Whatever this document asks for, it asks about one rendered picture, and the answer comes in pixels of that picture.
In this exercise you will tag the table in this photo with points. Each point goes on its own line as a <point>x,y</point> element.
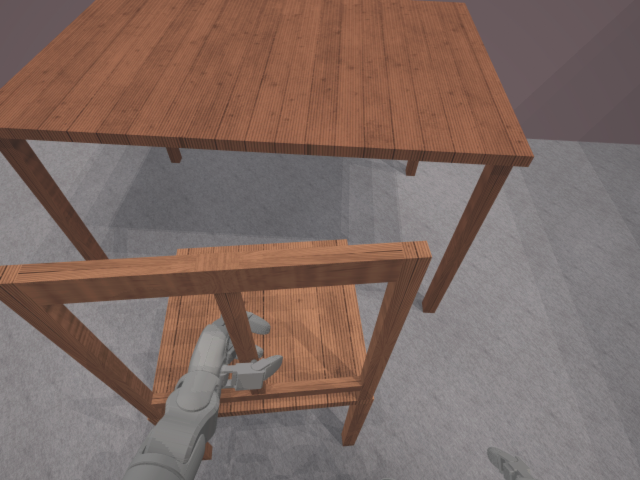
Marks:
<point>381,79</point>

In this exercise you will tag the right robot hand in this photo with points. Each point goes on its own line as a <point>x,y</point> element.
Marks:
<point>513,468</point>

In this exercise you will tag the robot left forearm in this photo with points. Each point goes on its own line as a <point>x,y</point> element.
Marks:
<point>175,446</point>

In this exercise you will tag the chair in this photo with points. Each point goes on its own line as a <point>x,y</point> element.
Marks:
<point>304,290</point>

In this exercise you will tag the left robot hand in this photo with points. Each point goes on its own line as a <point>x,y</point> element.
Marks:
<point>214,348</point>

